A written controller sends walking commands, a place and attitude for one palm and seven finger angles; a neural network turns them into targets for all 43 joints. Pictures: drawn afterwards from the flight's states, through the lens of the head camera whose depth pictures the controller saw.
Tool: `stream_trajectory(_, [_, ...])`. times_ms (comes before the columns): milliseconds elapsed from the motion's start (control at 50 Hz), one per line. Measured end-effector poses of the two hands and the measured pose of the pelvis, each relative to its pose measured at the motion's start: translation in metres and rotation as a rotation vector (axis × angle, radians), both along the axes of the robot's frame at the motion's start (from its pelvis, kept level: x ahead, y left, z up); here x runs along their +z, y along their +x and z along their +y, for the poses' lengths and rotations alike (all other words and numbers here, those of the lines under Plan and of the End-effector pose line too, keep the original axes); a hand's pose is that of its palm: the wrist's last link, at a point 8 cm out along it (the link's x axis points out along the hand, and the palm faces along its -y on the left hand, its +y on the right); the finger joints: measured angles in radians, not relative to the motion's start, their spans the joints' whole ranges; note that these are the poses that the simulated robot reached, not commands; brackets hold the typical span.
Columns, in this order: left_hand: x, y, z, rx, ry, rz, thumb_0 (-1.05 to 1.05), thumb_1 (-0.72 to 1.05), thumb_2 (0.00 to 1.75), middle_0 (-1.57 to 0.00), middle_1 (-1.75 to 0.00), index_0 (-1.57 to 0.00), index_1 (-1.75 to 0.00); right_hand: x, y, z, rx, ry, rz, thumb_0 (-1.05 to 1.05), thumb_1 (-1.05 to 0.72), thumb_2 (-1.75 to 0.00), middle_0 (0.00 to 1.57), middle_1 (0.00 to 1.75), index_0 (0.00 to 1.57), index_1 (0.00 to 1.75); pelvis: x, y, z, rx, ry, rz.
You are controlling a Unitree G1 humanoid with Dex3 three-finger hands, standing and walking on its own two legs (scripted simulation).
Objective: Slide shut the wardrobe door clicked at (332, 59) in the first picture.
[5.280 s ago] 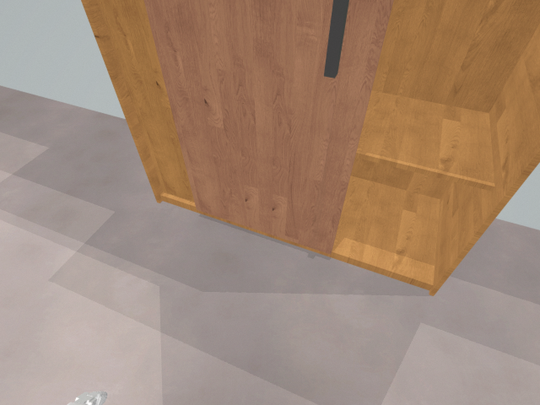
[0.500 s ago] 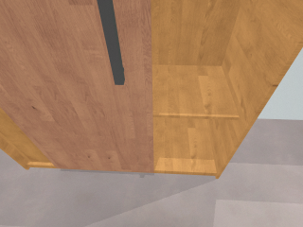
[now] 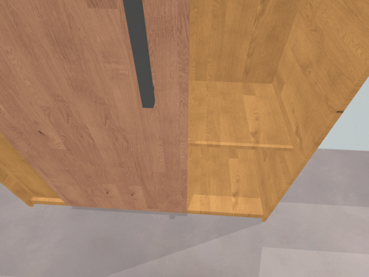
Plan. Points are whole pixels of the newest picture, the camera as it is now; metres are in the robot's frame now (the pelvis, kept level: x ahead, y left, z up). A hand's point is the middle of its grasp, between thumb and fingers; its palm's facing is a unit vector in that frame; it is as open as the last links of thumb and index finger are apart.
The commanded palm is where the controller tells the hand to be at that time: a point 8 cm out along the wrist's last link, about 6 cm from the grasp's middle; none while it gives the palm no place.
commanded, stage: look again from close up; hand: left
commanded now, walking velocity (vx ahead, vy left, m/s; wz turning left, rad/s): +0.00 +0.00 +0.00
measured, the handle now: (142, 43) +0.52 +0.13 +0.25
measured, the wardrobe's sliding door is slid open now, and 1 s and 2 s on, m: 0.42 0.42 0.42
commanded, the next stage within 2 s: raise the hand with hooked fingers in 0.78 s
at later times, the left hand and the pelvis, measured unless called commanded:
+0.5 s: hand out of the picture +0.01 +0.16 -0.17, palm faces +0.04 -0.98 -0.19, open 7.4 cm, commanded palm none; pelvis +0.01 -0.01 +0.00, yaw +0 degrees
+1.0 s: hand out of the picture +0.12 +0.19 -0.09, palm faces +0.26 -0.94 -0.22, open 7.3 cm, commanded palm +0.12 +0.22 -0.05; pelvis +0.01 -0.01 +0.00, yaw +1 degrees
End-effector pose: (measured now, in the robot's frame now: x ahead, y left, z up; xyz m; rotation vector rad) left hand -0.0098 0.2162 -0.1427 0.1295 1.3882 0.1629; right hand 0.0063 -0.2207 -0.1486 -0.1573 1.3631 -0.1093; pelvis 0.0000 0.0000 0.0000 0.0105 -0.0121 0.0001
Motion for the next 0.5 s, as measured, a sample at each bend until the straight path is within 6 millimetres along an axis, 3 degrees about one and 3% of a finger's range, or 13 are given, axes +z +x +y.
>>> stream_trajectory(500, [0.001, 0.014, -0.005, 0.003, 0.006, 0.0, 0.0, 0.91, 0.89, -0.2, -0.3, -0.2, -0.3, 0.002, 0.007, -0.006, -0.004, -0.001, 0.033, 0.01, -0.92, -0.9, 0.2, 0.3, 0.2, 0.3, 0.002, 0.013, -0.009, 0.003, -0.002, 0.002])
